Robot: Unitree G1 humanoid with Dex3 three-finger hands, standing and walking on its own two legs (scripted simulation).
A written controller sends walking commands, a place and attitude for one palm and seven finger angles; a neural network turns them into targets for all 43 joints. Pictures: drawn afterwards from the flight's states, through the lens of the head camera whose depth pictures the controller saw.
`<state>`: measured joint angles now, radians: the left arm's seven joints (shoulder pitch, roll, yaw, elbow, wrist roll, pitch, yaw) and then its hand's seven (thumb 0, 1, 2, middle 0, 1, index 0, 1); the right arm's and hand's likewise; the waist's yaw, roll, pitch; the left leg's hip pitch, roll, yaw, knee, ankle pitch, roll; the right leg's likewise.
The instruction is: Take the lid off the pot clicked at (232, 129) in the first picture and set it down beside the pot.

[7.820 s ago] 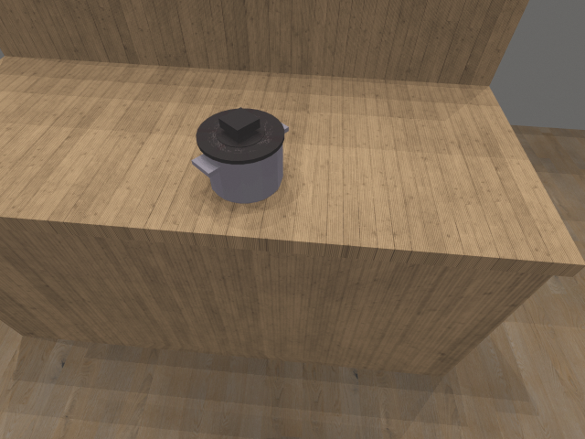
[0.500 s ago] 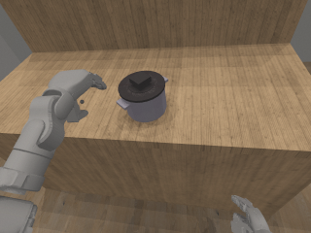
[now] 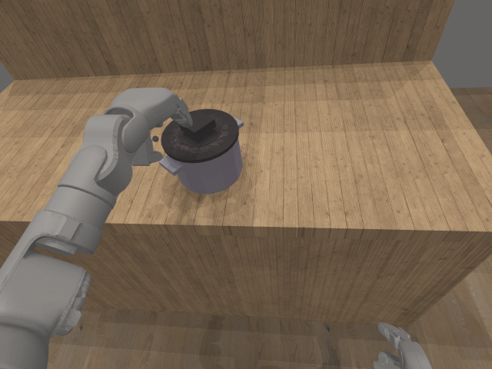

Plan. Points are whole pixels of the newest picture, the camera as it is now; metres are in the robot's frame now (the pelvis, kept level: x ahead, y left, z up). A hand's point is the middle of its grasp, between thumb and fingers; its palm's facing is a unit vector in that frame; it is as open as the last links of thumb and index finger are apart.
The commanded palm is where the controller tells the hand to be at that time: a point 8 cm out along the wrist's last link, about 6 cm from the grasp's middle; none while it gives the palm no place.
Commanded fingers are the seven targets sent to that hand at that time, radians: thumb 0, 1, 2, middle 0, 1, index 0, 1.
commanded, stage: move the open hand above the knob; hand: left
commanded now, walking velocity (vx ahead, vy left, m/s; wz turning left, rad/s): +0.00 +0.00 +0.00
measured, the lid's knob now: (197, 124) +0.56 +0.11 +0.10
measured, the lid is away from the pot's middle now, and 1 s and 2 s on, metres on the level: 0.00 0.00 0.00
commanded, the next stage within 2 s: lower the open fingers around the knob in 1.42 s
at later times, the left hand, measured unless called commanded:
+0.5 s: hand (182, 110) +0.51 +0.11 +0.17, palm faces -0.28 +0.02 -0.96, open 10.2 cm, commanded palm +0.53 +0.10 +0.23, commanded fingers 0.00 -0.32 1.47 -0.83 -0.08 -0.83 -0.08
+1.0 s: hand (182, 102) +0.53 +0.11 +0.17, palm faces -0.28 +0.00 -0.96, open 10.2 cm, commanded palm +0.52 +0.11 +0.23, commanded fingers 0.00 -0.32 1.47 -0.83 -0.08 -0.83 -0.08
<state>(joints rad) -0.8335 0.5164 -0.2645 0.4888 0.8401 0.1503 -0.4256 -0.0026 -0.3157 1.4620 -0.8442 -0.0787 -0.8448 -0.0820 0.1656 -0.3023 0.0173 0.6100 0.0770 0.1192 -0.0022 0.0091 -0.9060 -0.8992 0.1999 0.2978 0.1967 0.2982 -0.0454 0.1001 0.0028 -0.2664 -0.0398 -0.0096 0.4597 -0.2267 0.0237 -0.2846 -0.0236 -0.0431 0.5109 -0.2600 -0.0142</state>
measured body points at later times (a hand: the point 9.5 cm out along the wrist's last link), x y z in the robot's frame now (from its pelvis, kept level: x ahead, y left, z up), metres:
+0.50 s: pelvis +0.01 +0.02 +0.00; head +0.06 -0.01 +0.45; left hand +0.52 +0.11 +0.22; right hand +0.06 -0.24 -0.14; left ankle +0.01 +0.11 -0.74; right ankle +0.00 -0.11 -0.74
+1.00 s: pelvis +0.03 +0.02 +0.00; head +0.08 -0.01 +0.45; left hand +0.54 +0.11 +0.22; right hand +0.07 -0.24 -0.14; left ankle +0.01 +0.11 -0.74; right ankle +0.00 -0.11 -0.74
